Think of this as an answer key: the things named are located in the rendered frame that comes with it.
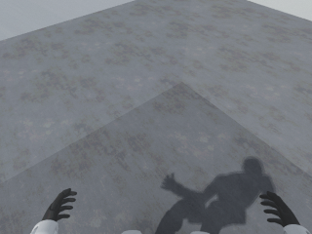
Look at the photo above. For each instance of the right robot forearm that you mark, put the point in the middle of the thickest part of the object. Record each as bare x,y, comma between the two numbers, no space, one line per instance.
295,229

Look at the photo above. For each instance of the left robot forearm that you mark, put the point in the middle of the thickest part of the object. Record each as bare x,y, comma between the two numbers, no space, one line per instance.
46,226

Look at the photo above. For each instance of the robot right hand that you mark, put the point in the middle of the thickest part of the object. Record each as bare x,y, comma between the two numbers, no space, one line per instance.
286,216

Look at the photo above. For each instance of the robot left hand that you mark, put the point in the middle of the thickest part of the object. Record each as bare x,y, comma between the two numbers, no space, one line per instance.
52,213

